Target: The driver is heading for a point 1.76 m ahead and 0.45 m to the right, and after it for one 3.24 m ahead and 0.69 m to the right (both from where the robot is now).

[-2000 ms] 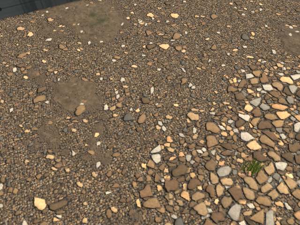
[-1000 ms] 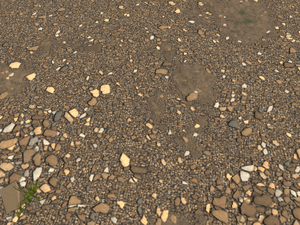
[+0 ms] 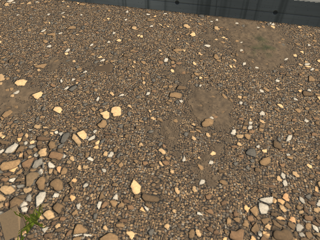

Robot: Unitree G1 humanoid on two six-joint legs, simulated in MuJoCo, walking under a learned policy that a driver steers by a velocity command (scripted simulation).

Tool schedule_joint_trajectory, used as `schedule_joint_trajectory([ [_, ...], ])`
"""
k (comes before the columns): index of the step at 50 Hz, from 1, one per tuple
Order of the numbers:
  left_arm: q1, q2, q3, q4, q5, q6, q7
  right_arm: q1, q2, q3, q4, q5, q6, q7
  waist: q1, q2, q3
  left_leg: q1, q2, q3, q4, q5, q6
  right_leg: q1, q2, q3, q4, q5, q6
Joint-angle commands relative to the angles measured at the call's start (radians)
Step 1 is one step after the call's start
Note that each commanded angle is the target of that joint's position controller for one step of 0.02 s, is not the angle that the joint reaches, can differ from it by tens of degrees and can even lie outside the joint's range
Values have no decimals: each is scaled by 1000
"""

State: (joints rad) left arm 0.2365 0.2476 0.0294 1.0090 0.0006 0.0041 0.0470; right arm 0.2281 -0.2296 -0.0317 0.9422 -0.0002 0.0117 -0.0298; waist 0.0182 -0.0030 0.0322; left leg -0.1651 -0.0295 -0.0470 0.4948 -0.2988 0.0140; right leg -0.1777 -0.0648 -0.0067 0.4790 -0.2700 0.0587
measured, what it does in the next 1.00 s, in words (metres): walks ahead: left foot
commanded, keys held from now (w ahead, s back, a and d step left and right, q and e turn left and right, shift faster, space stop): w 1.00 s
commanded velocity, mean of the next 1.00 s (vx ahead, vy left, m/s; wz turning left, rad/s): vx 0.40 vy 0.00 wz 0.00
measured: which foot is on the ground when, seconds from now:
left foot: down 0.00-0.20, up 0.22-0.64, down 0.66-1.00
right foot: down 0.00-0.66, up 0.68-1.00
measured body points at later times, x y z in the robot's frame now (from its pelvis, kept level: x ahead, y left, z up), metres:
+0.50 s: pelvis +0.14 -0.05 +0.01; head +0.16 -0.06 +0.46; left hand +0.04 +0.19 -0.13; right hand +0.33 -0.29 -0.11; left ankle +0.29 +0.11 -0.68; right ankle +0.01 -0.13 -0.74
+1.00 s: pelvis +0.42 -0.01 +0.01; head +0.44 -0.01 +0.46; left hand +0.59 +0.25 -0.10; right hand +0.41 -0.27 -0.13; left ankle +0.39 +0.08 -0.74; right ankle +0.58 -0.19 -0.67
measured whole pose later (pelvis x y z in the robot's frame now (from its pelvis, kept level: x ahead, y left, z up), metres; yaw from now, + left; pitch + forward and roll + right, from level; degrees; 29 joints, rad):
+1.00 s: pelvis +0.42 -0.01 +0.01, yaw -1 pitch +0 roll +2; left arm 0.11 0.27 0.06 0.86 -0.01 -0.08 0.01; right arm 0.34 -0.24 -0.04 1.01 0.00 -0.10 0.01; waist -0.06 -0.04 0.02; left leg -0.05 -0.09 0.05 0.20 -0.17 0.07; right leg -0.68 -0.15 0.05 0.80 -0.03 0.00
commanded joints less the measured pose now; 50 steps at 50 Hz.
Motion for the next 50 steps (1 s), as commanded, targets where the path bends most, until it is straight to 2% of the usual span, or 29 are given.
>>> schedule_joint_trajectory([
  [1,25,95,19,-17,-11,-6,7,38,-145,-34,-16,12,-3,-8,-18,55,24,-69,50,-74,-143,-301,68,-68,71,-83,32,-194,-29],
  [3,-22,71,14,-46,-13,-25,2,82,-184,-46,-11,18,-15,-5,-49,149,104,-103,170,-262,-260,-561,147,-205,89,-91,176,-246,-48],
  [5,-36,55,10,-67,-27,-59,-15,95,-209,-56,-4,24,-40,-1,-49,215,148,-133,298,-455,-340,-572,229,-266,42,-18,313,-216,-92],
  [7,1,65,13,-64,-39,-89,-37,26,-181,-49,-25,31,-56,3,-4,194,145,-114,305,-422,-312,-444,215,-248,9,12,228,-251,-143],
  [9,176,71,26,21,-28,-104,-48,-83,-158,-42,-56,40,-51,6,87,111,85,-249,174,-211,-178,-251,131,98,64,-45,-30,-16,-148],
  [10,285,109,40,60,-12,-103,-49,-96,-104,-26,-69,25,-55,10,113,-28,25,-340,82,-75,64,-127,74,252,-26,108,-92,-35,-150],
  [11,388,238,69,66,-14,-108,-57,-109,-64,-17,-110,18,-70,7,128,-305,-11,-517,-40,60,378,-174,6,353,-257,534,-276,-184,-263],
  [12,350,204,50,57,2,-119,-63,-102,-106,-28,-113,37,-86,6,94,-250,21,-598,-13,-32,573,-272,13,300,-346,730,-339,-285,-337],
  [13,265,144,33,30,-4,-126,-61,-72,-116,-31,-99,53,-99,15,50,-155,101,-664,47,-63,656,-183,34,272,-328,641,-335,-281,-323],
  [14,220,117,26,12,-7,-129,-62,-51,-114,-31,-78,51,-107,22,32,-115,111,-675,83,-46,662,-81,51,268,-272,518,-335,-226,-284],
  [15,198,116,23,3,-8,-128,-65,-65,-123,-37,-73,41,-114,25,26,-88,111,-684,108,-29,628,-1,57,279,-237,427,-338,-114,-251],
  [17,230,65,5,10,-1,-115,-64,-97,-119,-45,-74,24,-115,38,34,-102,76,-630,130,10,557,91,48,287,-172,262,-331,177,-210],
  [19,277,70,3,20,1,-103,-54,-129,-76,-36,-83,20,-107,50,41,-101,52,-616,121,51,498,136,22,293,-148,179,-323,362,-217],
  [23,274,113,7,6,5,-89,-31,-305,-33,-13,-152,24,-103,56,65,-84,95,-524,85,94,217,276,-13,172,-118,97,-379,365,-218],
  [26,309,127,14,19,-5,-91,-26,-381,-49,-8,-182,31,-104,67,73,-97,128,-462,65,104,99,338,-2,162,-141,80,-405,349,-228],
  [29,302,135,26,26,-15,-86,-25,-406,-78,-12,-206,33,-112,79,41,-96,125,-439,61,83,31,318,40,253,-184,65,-359,463,-215],
  [31,273,159,38,16,-10,-77,-24,-327,-124,-33,-192,30,-116,79,-22,-122,41,-307,19,104,30,264,75,309,-197,49,-234,789,-195],
  [32,256,165,41,10,-5,-67,-24,-205,-157,-53,-158,31,-114,73,-88,-137,-43,-155,-13,124,34,246,100,306,-181,28,-89,953,-180],
  [33,241,157,37,-2,1,-59,-25,-29,-196,-76,-103,34,-108,63,-169,-128,-145,85,-8,113,28,261,132,211,-141,7,116,963,-152],
  [34,252,117,20,-28,20,-61,-27,156,-265,-93,-63,19,-100,50,-211,1,-287,408,199,-141,55,188,197,-46,-75,-12,441,593,-128],
  [35,391,-47,-20,-24,3,-82,-42,195,-284,-91,-40,10,-101,62,-111,278,-443,650,425,-660,-114,-97,365,-377,127,60,774,-264,-79],
  [36,281,69,6,-34,-29,-112,-46,134,-185,-65,-41,19,-105,64,-144,178,-320,543,381,-692,-221,-172,313,-480,86,166,886,-287,-105],
  [37,176,122,24,-76,-57,-129,-47,36,-151,-53,-54,19,-112,62,-113,141,-156,382,354,-529,-247,-95,271,-535,38,132,889,-196,-122],
  [38,127,123,25,-84,-52,-137,-39,-45,-133,-46,-69,14,-120,65,-75,35,-90,223,323,-408,-274,56,250,-484,-16,113,842,-99,-124],
  [39,112,119,35,-85,-37,-133,-32,-83,-108,-39,-72,3,-126,69,-43,14,-53,111,286,-310,-295,163,236,-437,-48,101,791,-45,-118],
  [40,141,98,37,-83,-30,-120,-32,-94,-92,-33,-64,-9,-131,71,-7,40,-57,45,257,-247,-322,196,229,-372,-75,109,761,-15,-115],
  [43,128,63,37,-101,-22,-90,-29,-62,-105,-32,-30,2,-136,66,19,60,-10,-61,237,-158,-388,222,245,-364,-101,85,658,0,-90],
  [46,-15,77,39,-161,-7,-85,-27,-5,-152,-39,-10,1,-133,42,-9,39,38,-53,232,-118,-422,239,248,-476,-113,69,487,146,-52],
  [50,-172,52,25,-204,-8,-97,-43,72,-176,-40,9,11,-122,27,-62,35,44,-17,187,-28,-412,289,200,-431,-62,17,198,360,-49],
])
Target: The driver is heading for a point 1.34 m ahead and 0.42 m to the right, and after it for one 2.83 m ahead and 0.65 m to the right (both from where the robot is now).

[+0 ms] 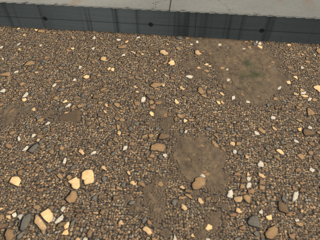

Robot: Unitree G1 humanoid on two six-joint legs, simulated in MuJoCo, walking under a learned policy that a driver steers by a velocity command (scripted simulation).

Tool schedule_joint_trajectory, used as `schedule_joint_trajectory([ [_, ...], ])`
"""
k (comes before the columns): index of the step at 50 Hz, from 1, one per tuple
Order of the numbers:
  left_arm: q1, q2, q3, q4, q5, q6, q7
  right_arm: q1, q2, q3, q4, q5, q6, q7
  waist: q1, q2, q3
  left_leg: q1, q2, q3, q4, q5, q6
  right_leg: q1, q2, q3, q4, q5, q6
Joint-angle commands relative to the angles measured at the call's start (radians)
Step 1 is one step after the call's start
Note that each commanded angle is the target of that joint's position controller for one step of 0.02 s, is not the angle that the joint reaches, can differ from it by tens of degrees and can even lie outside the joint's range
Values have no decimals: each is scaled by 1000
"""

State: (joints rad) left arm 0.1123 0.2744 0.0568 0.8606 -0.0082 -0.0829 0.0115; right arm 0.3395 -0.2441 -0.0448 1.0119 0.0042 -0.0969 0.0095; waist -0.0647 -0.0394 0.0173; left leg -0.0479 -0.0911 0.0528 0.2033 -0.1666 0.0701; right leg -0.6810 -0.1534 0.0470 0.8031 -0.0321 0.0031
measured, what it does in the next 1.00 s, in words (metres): walks ahead: right foot, then left foot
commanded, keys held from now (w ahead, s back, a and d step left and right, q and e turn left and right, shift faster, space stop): w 0.64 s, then w+e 0.36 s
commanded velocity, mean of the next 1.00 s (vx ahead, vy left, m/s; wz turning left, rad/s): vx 0.50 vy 0.00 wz -0.11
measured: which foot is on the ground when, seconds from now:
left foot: down 0.00-0.22, up 0.24-0.74, down 0.76-1.00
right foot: up 0.00-0.18, down 0.20-0.78, up 0.80-1.00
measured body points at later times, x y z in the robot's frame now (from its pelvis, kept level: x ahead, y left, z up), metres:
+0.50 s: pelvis +0.29 -0.08 +0.00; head +0.30 -0.09 +0.45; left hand +0.30 +0.19 -0.13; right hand +0.43 -0.34 -0.12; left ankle +0.41 +0.11 -0.67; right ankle +0.27 -0.15 -0.75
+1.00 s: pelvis +0.57 -0.01 +0.00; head +0.58 -0.01 +0.45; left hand +0.69 +0.25 -0.13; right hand +0.59 -0.29 -0.13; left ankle +0.58 +0.08 -0.75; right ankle +0.60 -0.19 -0.66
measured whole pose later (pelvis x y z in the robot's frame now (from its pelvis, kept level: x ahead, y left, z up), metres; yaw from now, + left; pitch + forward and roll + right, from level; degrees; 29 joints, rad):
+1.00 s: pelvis +0.57 -0.01 +0.00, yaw -8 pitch +0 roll +2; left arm 0.24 0.28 0.08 0.89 -0.03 -0.04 0.02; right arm 0.25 -0.24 -0.07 0.97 -0.02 -0.11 0.01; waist -0.03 -0.05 0.02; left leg -0.14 -0.02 0.16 0.31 -0.17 0.05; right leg -0.63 -0.12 0.06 1.08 -0.22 -0.03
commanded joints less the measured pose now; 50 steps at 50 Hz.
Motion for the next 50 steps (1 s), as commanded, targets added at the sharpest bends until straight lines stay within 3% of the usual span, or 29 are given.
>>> schedule_joint_trajectory([
  [1,-83,24,-6,-64,-3,-11,-13,-12,-167,-27,-51,10,-11,-13,6,72,60,-115,253,-122,-116,151,140,85,39,-48,-165,141,8],
  [4,-161,34,-10,-99,-12,-15,-30,50,-172,-29,-22,18,4,-14,-15,76,73,3,299,-131,-70,157,134,57,54,-39,-244,111,-7],
  [7,-159,69,-2,-120,-14,-22,-46,53,-189,-38,-13,18,23,-18,16,95,53,112,350,-148,11,260,108,84,72,-36,-291,-1,-47],
  [8,-111,90,7,-112,-14,-24,-48,35,-198,-41,-18,17,29,-19,50,111,22,124,348,-139,71,386,95,162,94,-55,-301,-37,-64],
  [9,6,120,26,-79,-13,-25,-47,12,-194,-38,-25,14,36,-19,117,111,-47,107,311,-104,211,541,74,322,128,-84,-322,-40,-89],
  [10,190,176,52,-25,-9,-24,-39,15,-162,-25,-38,3,40,-19,187,85,-174,-2,254,-63,436,523,43,589,99,-54,-297,-20,-129],
  [11,328,275,75,3,14,-19,-34,110,-65,6,-61,-6,27,-13,173,-111,-334,-374,121,0,827,180,-25,986,-151,336,-315,-129,-260],
  [12,354,237,63,13,5,-14,-39,133,-38,18,-45,4,3,-8,171,-237,-413,-579,23,-105,1038,-390,-42,1094,-252,690,-486,-249,-337],
  [13,284,167,39,3,-1,-17,-40,59,-147,-9,-60,31,-17,-2,168,-156,-285,-680,89,-173,1130,-372,-20,1000,-222,601,-508,-304,-290],
  [14,198,132,28,-21,2,-18,-38,-19,-164,-13,-82,45,-27,-1,146,-97,-172,-693,143,-146,1116,-284,-5,856,-185,449,-524,-243,-256],
  [15,129,111,21,-30,9,-21,-41,-59,-153,-15,-87,35,-28,-7,116,-28,-95,-658,187,-125,1049,-199,-7,712,-145,340,-559,-147,-239],
  [16,92,80,12,-35,16,-26,-44,-64,-148,-23,-84,22,-17,-13,85,-24,-61,-602,220,-130,984,-146,-9,621,-106,262,-590,-73,-220],
  [18,91,75,11,-23,17,-32,-48,-31,-99,-19,-73,14,9,-14,53,-34,-49,-527,235,-124,930,-97,-22,540,-78,193,-641,-8,-226],
  [21,138,109,20,6,14,-36,-37,-94,-92,-21,-98,5,26,-18,51,-14,-7,-598,244,-114,809,-2,-49,531,-70,123,-683,71,-241],
  [23,173,116,21,22,11,-29,-24,-168,-92,-23,-124,-1,24,-17,68,-9,12,-648,242,-110,692,101,-64,557,-61,90,-695,84,-232],
  [27,230,128,22,50,2,-21,-10,-306,-67,-13,-164,4,12,-4,110,-16,42,-603,204,-70,456,275,-68,565,-26,17,-712,49,-199],
  [33,321,136,30,107,-8,6,-2,-450,-79,-6,-227,14,-4,25,138,-13,81,-632,175,-73,313,200,-34,747,-99,35,-635,116,-192],
  [35,309,149,36,108,-12,16,2,-418,-105,-16,-229,15,-13,31,102,-28,58,-559,153,-69,280,128,-16,779,-115,62,-573,212,-179],
  [36,287,160,39,101,-12,21,3,-359,-128,-27,-216,14,-18,30,64,-45,22,-455,125,-48,269,97,-5,770,-105,64,-509,342,-169],
  [37,264,152,35,93,-10,25,3,-227,-164,-49,-177,14,-20,24,-5,-40,-58,-262,99,-25,246,113,17,729,-60,38,-369,455,-147],
  [38,254,119,20,72,1,24,2,-36,-223,-72,-130,1,-22,14,-79,-10,-200,50,186,-105,305,138,65,563,-2,6,-130,343,-115],
  [39,365,2,-13,55,4,8,-6,99,-321,-99,-104,-14,-12,5,-58,204,-366,474,455,-509,277,9,205,144,159,-69,268,-85,-31],
  [40,365,21,-12,69,-13,-11,-7,99,-244,-74,-104,-7,-8,6,-64,274,-428,488,522,-743,139,-83,233,17,194,65,442,-559,-30],
  [41,282,118,18,47,-42,-19,-6,21,-183,-55,-113,0,-8,3,-55,212,-266,352,486,-603,110,-135,176,-60,133,92,508,-513,-43],
  [42,225,124,21,30,-47,-19,-1,-61,-146,-44,-130,1,-10,1,-26,164,-161,202,454,-468,79,-113,139,-61,79,60,487,-420,-50],
  [43,198,112,26,25,-36,-12,6,-126,-111,-34,-132,-2,-14,4,3,127,-86,63,417,-370,31,-71,119,-23,45,50,433,-348,-48],
  [44,215,93,33,30,-29,2,9,-165,-88,-28,-132,-10,-20,6,38,149,-49,-32,381,-282,-8,-34,98,39,16,57,390,-294,-48],
  [46,245,38,30,31,-29,31,5,-190,-86,-31,-121,-18,-25,7,72,155,-19,-129,358,-178,-60,27,100,100,-2,50,365,-250,-44],
  [50,169,38,37,-21,-17,50,3,-164,-128,-45,-100,-23,-29,-13,77,106,24,-125,354,-41,-95,150,115,3,-8,60,242,-88,-23],
])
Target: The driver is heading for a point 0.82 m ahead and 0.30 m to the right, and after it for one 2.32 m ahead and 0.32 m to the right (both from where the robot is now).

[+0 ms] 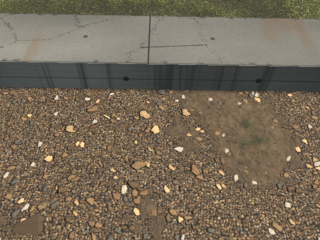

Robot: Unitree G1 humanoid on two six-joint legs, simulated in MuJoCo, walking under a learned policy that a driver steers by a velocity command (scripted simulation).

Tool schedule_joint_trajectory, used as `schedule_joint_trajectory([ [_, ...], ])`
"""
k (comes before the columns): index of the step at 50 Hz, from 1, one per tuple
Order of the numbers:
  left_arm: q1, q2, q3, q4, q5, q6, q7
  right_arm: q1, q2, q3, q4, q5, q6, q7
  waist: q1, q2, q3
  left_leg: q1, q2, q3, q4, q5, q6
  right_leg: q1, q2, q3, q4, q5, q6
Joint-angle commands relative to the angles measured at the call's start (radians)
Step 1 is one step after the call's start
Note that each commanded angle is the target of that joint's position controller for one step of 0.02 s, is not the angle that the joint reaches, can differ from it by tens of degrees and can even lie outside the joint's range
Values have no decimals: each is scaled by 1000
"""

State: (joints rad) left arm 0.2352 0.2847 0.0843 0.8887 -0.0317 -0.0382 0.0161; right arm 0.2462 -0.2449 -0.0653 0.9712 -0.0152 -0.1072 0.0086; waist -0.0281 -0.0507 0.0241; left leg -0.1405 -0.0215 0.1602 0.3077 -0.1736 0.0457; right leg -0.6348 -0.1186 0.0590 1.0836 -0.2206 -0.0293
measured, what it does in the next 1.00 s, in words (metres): walks ahead, turning right: right foot, then left foot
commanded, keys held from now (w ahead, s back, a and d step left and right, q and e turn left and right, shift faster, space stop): w+e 0.88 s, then w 0.12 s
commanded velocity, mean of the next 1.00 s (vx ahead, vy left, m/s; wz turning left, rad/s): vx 0.50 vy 0.00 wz -0.55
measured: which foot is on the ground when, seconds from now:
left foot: down 0.00-0.28, up 0.30-0.76, down 0.78-1.00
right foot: up 0.00-0.28, down 0.30-0.78, up 0.80-1.00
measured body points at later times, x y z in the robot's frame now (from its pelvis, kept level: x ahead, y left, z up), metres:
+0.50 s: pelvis +0.27 -0.09 +0.00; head +0.30 -0.11 +0.45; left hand +0.42 +0.16 -0.11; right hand +0.35 -0.39 -0.11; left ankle +0.35 +0.08 -0.67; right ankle +0.27 -0.15 -0.75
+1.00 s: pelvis +0.55 -0.13 +0.00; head +0.58 -0.14 +0.45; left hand +0.81 +0.04 -0.11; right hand +0.47 -0.41 -0.12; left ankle +0.62 -0.04 -0.75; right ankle +0.48 -0.25 -0.67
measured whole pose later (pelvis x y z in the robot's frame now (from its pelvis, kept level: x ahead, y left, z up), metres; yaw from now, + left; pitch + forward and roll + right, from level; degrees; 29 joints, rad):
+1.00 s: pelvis +0.55 -0.13 +0.00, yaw -34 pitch +1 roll +2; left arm 0.26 0.31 0.08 0.70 -0.02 -0.03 0.01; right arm 0.25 -0.26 -0.06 0.84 -0.01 -0.11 0.02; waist -0.03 -0.05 0.02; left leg -0.21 -0.03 0.07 0.37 -0.18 0.03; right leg -0.57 -0.05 0.07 1.11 -0.34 -0.02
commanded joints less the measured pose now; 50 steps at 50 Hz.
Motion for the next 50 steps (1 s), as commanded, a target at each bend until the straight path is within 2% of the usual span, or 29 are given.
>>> schedule_joint_trajectory([
  [1,22,25,9,-59,8,3,-6,-62,-135,-26,-57,-4,-16,-17,35,111,22,-17,279,-118,-201,178,135,-53,-39,41,-97,152,12],
  [5,-120,0,-6,-111,13,-7,-36,-21,-168,-34,-54,7,-3,-32,-12,82,53,39,275,-19,-204,214,119,-34,-19,-41,-314,275,6],
  [8,-206,1,-13,-161,12,-5,-55,37,-187,-42,-40,20,18,-34,-41,73,80,159,310,12,-165,259,111,-75,-6,-76,-398,232,-14],
  [10,-226,15,-10,-192,10,-3,-68,46,-201,-49,-39,30,35,-33,-31,87,78,228,330,33,-106,376,94,-67,15,-105,-429,152,-38],
  [12,-179,50,7,-203,10,3,-75,21,-229,-58,-52,37,49,-36,16,125,22,258,331,63,26,697,71,49,77,-162,-433,52,-75],
  [14,56,130,54,-154,3,5,-67,-14,-239,-58,-67,44,63,-38,154,117,-108,179,283,101,367,836,28,381,170,-197,-510,72,-136],
  [15,212,223,92,-117,3,15,-44,0,-204,-44,-86,24,57,-38,209,6,-199,-61,236,105,677,544,-23,681,80,-8,-550,64,-192],
  [16,172,321,101,-124,-2,5,-39,81,-43,2,-141,-9,27,-24,74,-233,-260,-506,15,-5,1007,-381,-81,967,-160,568,-662,-79,-371],
  [17,207,245,75,-154,13,-12,-47,-16,-120,-6,-160,35,-19,-8,141,-115,-367,-622,-2,-235,1112,-430,-61,1027,-224,778,-802,-162,-404],
  [18,171,185,58,-147,21,-27,-49,-103,-159,-17,-187,70,-42,0,148,-67,-233,-710,48,-243,1092,-333,-31,956,-200,636,-812,-80,-350],
  [19,108,152,48,-158,15,-35,-48,-109,-153,-14,-181,58,-53,-3,106,9,-159,-672,97,-245,1005,-242,-14,815,-153,500,-801,19,-311],
  [20,32,120,38,-176,17,-36,-46,-102,-160,-22,-165,31,-52,-11,63,43,-111,-593,128,-245,914,-190,-19,673,-113,400,-807,124,-281],
  [21,-10,94,27,-194,27,-37,-42,-80,-171,-31,-159,24,-38,-10,29,35,-97,-519,149,-253,862,-156,-24,584,-85,341,-827,202,-267],
  [23,-10,111,28,-201,25,-41,-32,-71,-152,-32,-166,12,-11,-10,8,34,-82,-468,147,-238,778,-126,-55,498,-68,298,-856,292,-273],
  [26,39,152,38,-191,17,-41,-10,-167,-119,-22,-204,-1,5,-16,27,31,-39,-489,119,-216,584,23,-100,438,-28,223,-875,326,-259],
  [30,88,153,39,-178,13,-31,0,-298,-90,-6,-247,10,-2,-3,81,-23,-10,-406,56,-203,296,260,-104,387,30,182,-862,188,-194],
  [34,138,143,39,-155,6,-22,2,-354,-124,-11,-284,23,-16,11,101,-42,-8,-379,34,-233,192,254,-84,467,-7,268,-787,132,-176],
  [37,130,144,40,-160,11,-10,11,-305,-159,-24,-281,26,-34,18,66,-79,-22,-313,24,-234,156,126,-51,534,-33,347,-693,179,-160],
  [38,112,133,36,-168,11,-6,11,-230,-173,-33,-260,23,-40,16,24,-89,-50,-212,15,-214,120,123,-29,528,-8,345,-635,231,-143],
  [39,98,95,21,-182,16,-7,7,-114,-208,-49,-239,9,-46,10,-32,-70,-140,-15,69,-247,129,128,12,475,47,304,-483,263,-111],
  [40,109,43,0,-206,36,-9,6,52,-267,-63,-225,0,-43,2,-88,57,-293,260,249,-431,151,77,70,326,125,204,-193,63,-67],
  [41,262,5,-12,-234,-3,-19,4,108,-322,-76,-187,-3,-27,9,-1,436,-375,520,445,-919,32,-162,225,-35,227,120,97,-399,-10],
  [42,242,120,6,-200,-14,-17,8,67,-211,-52,-213,20,-22,13,-26,287,-281,463,433,-926,-7,-357,194,-143,139,149,213,-355,0],
  [43,131,167,19,-214,-5,-11,7,22,-153,-36,-226,23,-14,7,-52,187,-161,337,390,-749,-17,-325,148,-165,106,118,227,-259,5],
  [44,79,155,19,-225,6,-7,8,-25,-143,-28,-232,12,-7,6,-34,114,-94,211,351,-628,-36,-198,129,-127,71,87,206,-189,11],
  [45,44,135,19,-237,18,-8,5,-44,-126,-22,-221,6,-4,6,-20,109,-44,119,313,-551,-58,-102,130,-105,46,87,155,-144,10],
  [46,54,109,16,-242,13,-7,-2,-46,-121,-18,-212,-3,-6,5,2,135,-36,58,286,-486,-82,-46,127,-54,25,86,123,-118,5],
  [48,64,66,5,-244,6,-3,-6,-33,-123,-19,-191,4,-15,9,14,149,-32,18,267,-408,-124,23,150,-27,18,65,59,-113,7],
  [50,23,49,-3,-265,13,-2,-6,-21,-154,-28,-173,12,-21,10,16,133,-17,16,278,-359,-156,99,175,-55,12,59,-39,-71,16],
])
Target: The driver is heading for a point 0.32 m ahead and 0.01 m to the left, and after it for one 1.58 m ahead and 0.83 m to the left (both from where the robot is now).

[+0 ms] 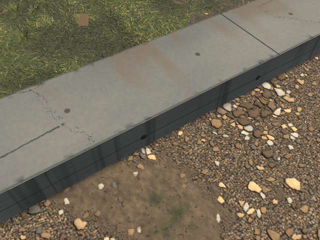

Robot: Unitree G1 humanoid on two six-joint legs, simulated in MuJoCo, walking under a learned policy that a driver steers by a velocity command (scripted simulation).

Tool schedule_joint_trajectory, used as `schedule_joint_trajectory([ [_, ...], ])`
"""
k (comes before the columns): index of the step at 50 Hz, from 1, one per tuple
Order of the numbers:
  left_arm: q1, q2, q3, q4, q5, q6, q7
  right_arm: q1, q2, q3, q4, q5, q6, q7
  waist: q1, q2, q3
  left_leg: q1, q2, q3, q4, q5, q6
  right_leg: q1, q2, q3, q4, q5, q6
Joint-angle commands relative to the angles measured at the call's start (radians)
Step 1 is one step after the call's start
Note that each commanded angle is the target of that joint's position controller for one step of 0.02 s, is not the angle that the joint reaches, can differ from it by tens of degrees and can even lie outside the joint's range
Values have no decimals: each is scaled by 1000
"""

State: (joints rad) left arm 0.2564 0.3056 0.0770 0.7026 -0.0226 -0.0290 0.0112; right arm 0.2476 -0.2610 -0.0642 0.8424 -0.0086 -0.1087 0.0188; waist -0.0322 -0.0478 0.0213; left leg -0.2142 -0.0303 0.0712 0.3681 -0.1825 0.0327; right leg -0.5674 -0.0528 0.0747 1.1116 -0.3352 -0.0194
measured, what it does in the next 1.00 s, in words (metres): walks ahead, turning left: right foot, then left foot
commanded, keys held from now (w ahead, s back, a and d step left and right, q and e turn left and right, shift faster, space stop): w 0.14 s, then w+q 0.86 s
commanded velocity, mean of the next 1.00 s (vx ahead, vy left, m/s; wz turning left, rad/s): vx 0.50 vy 0.00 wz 0.29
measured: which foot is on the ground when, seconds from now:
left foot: down 0.00-0.30, up 0.32-0.74, down 0.76-1.00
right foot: up 0.00-0.26, down 0.28-0.78, up 0.80-1.00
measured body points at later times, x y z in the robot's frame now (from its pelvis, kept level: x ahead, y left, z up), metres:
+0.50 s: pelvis +0.26 -0.06 +0.00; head +0.29 -0.08 +0.45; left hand +0.32 +0.21 -0.10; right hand +0.38 -0.33 -0.13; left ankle +0.27 +0.08 -0.66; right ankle +0.27 -0.16 -0.74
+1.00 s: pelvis +0.50 +0.02 +0.00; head +0.54 +0.05 +0.45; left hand +0.54 +0.31 -0.12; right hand +0.67 -0.22 -0.12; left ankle +0.48 +0.08 -0.74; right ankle +0.59 -0.12 -0.67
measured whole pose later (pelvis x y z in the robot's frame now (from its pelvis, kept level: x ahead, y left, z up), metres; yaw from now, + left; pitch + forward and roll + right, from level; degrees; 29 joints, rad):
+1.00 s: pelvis +0.50 +0.02 +0.00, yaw +23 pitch +1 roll +0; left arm 0.16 0.27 0.03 0.76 0.05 -0.04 -0.01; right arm 0.28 -0.29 -0.06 0.84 -0.01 -0.03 0.01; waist -0.02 -0.04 0.07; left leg -0.20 -0.12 -0.03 0.36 -0.18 0.11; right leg -0.54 -0.10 0.02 1.02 -0.30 0.05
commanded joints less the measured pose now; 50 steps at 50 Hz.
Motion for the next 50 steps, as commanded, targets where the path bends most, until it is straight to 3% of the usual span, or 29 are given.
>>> schedule_joint_trajectory([
  [1,-22,24,-1,-88,9,-13,-3,-18,-151,-32,-38,9,-19,-1,17,121,-13,99,289,-246,-225,143,194,-131,-57,36,-122,85,11],
  [6,-173,3,-23,-121,9,-37,-31,28,-185,-34,-11,27,4,-6,-31,113,8,104,240,-103,-227,218,156,-44,-40,-57,-423,309,14],
  [9,-258,16,-23,-154,2,-45,-43,102,-201,-33,21,41,21,-4,-53,126,33,156,274,-132,-200,222,147,-19,-16,-75,-516,282,2],
  [11,-253,43,-13,-162,1,-53,-49,110,-221,-36,31,46,35,-7,-25,145,33,193,298,-158,-151,275,131,31,5,-76,-575,227,-18],
  [13,-83,99,19,-111,11,-58,-44,90,-223,-31,32,48,44,-12,84,135,-63,156,255,-118,44,488,90,309,50,-105,-656,251,-56],
  [14,75,155,45,-71,22,-55,-32,86,-181,-14,20,34,40,-12,157,110,-179,25,202,-80,254,418,52,575,-13,-49,-618,280,-90],
  [15,199,257,67,-61,50,-46,-17,141,-76,20,-21,11,25,-8,166,-106,-342,-345,74,-14,645,25,-24,952,-292,324,-626,200,-206],
  [16,218,220,54,-57,46,-43,-17,159,-84,22,-13,25,10,-9,164,-203,-431,-473,22,-144,848,-401,-30,959,-389,605,-758,122,-270],
  [17,164,157,33,-55,35,-46,-19,108,-167,-6,-23,54,8,-6,157,-128,-284,-558,75,-186,928,-356,-22,848,-355,483,-777,75,-236],
  [18,102,117,19,-55,25,-50,-21,58,-168,-7,-36,58,9,-6,130,-104,-182,-567,118,-161,907,-274,-14,724,-311,342,-802,89,-207],
  [19,37,84,9,-50,25,-55,-25,35,-157,-10,-36,47,17,-10,96,-70,-112,-537,147,-151,859,-202,-17,604,-269,249,-848,113,-190],
  [20,28,39,-16,-22,78,-51,-18,72,-103,1,-12,-51,57,5,45,-20,-38,-396,138,-131,777,-145,-15,435,-243,138,-895,246,-126],
  [21,13,50,-12,-16,76,-55,-16,120,-77,2,5,-59,83,16,18,-50,-30,-335,127,-106,788,-120,-25,371,-226,72,-915,319,-122],
  [24,-4,68,-6,8,56,-74,-21,66,-80,-4,-25,-25,111,41,-4,-79,-8,-376,133,-108,755,-17,-28,357,-215,-34,-967,358,-139],
  [27,27,66,-4,41,57,-73,-16,-47,-74,0,-63,-25,107,53,19,-51,24,-436,138,-100,606,87,-29,415,-206,-111,-992,310,-141],
  [30,52,91,6,66,54,-75,-11,-142,-55,12,-93,-26,97,67,42,-38,41,-379,130,-59,412,163,-15,446,-206,-182,-995,302,-123],
  [33,93,118,16,97,53,-69,-6,-212,-69,13,-125,-31,98,73,66,-35,59,-342,110,-5,303,102,22,513,-227,-221,-962,335,-104],
  [35,113,134,20,117,54,-57,-3,-231,-79,9,-141,-37,99,71,72,-29,61,-333,83,25,260,18,54,582,-242,-242,-889,463,-93],
  [37,114,158,23,128,53,-46,-2,-158,-96,-1,-129,-43,92,55,40,-30,1,-220,6,64,217,-74,96,625,-227,-286,-681,811,-78],
  [38,104,155,19,126,47,-36,-3,-15,-108,-12,-86,-48,80,42,-27,8,-83,-57,-49,80,140,-42,124,597,-191,-323,-467,876,-60],
  [39,109,125,4,103,52,-35,-1,172,-185,-40,-38,-61,72,25,-97,97,-202,210,65,-103,102,-93,174,405,-162,-329,-177,649,-22],
  [40,139,11,-22,26,49,-43,-19,176,-341,-77,-46,-41,75,10,-36,390,-259,490,352,-642,9,-71,325,-47,37,-300,150,-160,47],
  [41,39,97,-8,32,66,-45,-19,190,-318,-75,-53,-10,85,8,-85,204,-281,508,363,-773,-81,-57,335,-154,49,-72,226,-200,38],
  [42,-12,93,-10,20,52,-54,-25,138,-282,-66,-49,-3,89,-1,-64,143,-157,417,342,-608,-80,18,317,-187,-8,-45,199,-95,24],
  [43,-15,81,-17,30,49,-64,-23,88,-220,-50,-51,2,89,-6,-27,74,-73,291,296,-508,-90,145,283,-140,-46,-48,107,-13,20],
  [44,-24,78,-18,34,59,-59,-18,45,-185,-39,-57,5,86,-12,2,56,-34,212,252,-436,-99,291,256,-83,-60,-47,45,12,28],
  [46,14,68,-24,45,77,-30,-16,5,-154,-25,-66,7,73,-12,46,72,-64,132,204,-344,-94,518,242,30,-53,-50,4,19,54],
  [48,20,48,-30,42,77,-14,-23,22,-177,-30,-57,8,61,-8,61,73,-78,100,174,-300,-94,561,244,47,-37,-67,-51,24,71],
  [50,-44,33,-38,23,77,-9,-25,39,-191,-34,-53,0,61,-11,49,94,-49,59,145,-290,-111,488,232,41,-23,-85,-156,79,81],
])
Next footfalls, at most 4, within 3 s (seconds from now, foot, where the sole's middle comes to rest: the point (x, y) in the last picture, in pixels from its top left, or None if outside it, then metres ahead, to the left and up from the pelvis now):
0.28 right None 0.31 -0.17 -0.78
0.76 left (138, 230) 0.52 0.09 -0.78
1.22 right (156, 176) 0.77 0.01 -0.78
1.76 left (53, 140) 0.85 0.45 -0.59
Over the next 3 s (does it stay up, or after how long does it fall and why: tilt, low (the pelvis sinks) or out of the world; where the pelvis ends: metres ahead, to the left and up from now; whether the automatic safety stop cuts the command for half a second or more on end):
stays up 1.23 0.90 0.19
